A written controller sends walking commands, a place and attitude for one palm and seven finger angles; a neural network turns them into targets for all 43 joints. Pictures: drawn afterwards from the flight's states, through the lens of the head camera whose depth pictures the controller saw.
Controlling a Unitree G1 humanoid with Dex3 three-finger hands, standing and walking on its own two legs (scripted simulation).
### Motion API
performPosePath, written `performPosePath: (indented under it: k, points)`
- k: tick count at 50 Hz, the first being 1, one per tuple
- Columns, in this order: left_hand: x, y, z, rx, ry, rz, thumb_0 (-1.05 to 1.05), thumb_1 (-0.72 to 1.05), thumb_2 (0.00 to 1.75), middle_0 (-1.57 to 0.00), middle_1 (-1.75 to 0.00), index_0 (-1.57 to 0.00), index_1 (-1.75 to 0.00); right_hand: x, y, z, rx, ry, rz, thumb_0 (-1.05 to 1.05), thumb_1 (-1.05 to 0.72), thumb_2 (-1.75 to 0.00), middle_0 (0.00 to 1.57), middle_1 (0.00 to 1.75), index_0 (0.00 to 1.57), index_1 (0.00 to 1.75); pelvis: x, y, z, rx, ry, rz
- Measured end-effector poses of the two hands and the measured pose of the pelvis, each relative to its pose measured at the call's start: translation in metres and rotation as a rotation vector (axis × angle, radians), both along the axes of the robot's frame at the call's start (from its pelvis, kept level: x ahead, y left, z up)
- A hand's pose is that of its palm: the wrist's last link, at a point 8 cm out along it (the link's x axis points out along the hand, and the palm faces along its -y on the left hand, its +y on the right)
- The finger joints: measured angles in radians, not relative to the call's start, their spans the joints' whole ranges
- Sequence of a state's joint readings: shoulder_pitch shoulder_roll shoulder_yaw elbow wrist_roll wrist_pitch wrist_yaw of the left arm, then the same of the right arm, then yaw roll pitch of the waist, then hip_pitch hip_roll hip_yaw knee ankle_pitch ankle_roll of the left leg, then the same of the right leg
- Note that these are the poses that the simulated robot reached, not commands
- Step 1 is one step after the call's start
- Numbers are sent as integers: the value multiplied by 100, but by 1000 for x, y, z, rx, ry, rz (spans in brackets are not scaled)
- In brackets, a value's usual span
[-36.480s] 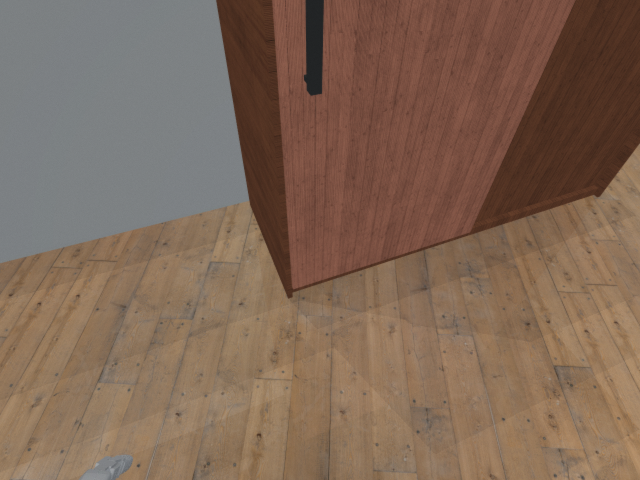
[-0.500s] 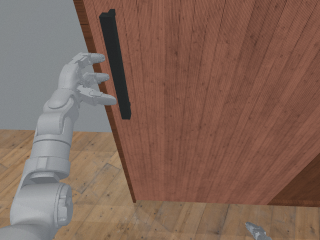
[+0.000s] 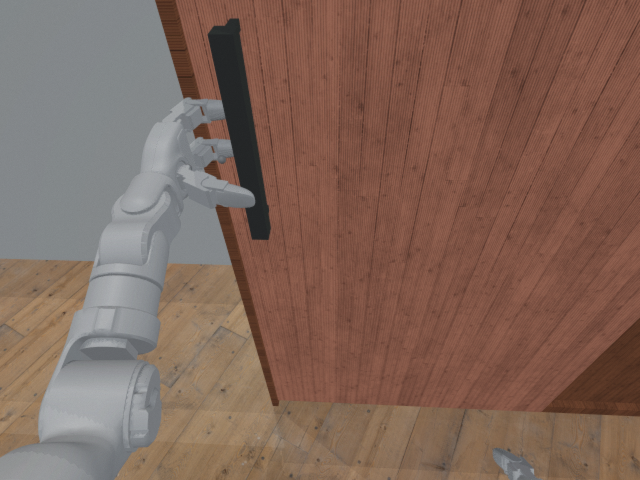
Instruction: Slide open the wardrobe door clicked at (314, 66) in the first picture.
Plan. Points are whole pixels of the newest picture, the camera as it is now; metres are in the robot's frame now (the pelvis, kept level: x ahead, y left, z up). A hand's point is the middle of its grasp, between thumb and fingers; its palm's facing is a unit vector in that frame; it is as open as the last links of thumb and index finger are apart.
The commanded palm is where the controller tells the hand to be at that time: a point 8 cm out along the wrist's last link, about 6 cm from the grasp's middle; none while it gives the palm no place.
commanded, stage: slide the fingers in behind the handle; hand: left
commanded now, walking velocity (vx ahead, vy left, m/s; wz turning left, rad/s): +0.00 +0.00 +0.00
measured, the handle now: (249, 144) +0.48 +0.11 +0.20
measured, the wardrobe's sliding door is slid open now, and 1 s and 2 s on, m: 0.00 0.00 0.00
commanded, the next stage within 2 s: grip the handle and tug to test in 1.60 s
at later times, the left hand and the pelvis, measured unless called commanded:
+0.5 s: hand (232, 162) +0.42 +0.12 +0.21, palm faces -0.03 -1.00 +0.02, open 14.0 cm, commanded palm +0.40 +0.18 +0.21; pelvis +0.00 +0.00 +0.00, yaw +0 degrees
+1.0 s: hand (253, 162) +0.43 +0.10 +0.21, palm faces -0.03 -1.00 +0.01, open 14.0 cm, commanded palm +0.40 +0.15 +0.21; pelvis +0.00 -0.01 +0.00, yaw +0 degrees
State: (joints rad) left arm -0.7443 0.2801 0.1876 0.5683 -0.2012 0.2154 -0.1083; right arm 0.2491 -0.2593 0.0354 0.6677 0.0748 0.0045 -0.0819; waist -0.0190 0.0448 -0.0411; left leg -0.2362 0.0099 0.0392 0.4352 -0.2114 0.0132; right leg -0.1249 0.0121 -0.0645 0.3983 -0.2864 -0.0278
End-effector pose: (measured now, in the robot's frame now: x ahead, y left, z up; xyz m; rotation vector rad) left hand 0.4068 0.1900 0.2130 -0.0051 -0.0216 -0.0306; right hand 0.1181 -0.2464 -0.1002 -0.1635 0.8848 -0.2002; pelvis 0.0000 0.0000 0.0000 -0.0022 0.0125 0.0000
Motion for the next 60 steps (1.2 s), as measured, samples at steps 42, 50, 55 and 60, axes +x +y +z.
performPosePath:
  k: [42,50,55,60]
  points:
    - [1,-27,-6,2,20,6,-2,-50,30,-30,-121,-30,-121,-5,-5,-1,-2,23,-6,1,-91,-90,20,30,20,30,1,-6,1,2,-8,-5]
    - [0,-38,-4,-1,15,-4,-2,-50,30,-30,-121,-30,-121,6,-3,0,7,2,12,1,-91,-90,20,30,20,30,3,-7,1,4,-9,-1]
    - [-1,-46,-2,-10,11,-6,-2,-50,30,-29,-120,-30,-121,13,-1,2,14,-16,20,1,-91,-90,20,30,20,30,3,-8,1,6,-11,-3]
    - [0,-45,-2,-9,22,5,-2,-50,30,-31,-121,-30,-121,15,-1,3,15,-17,25,1,-91,-90,20,30,20,30,3,-10,1,6,-13,-4]
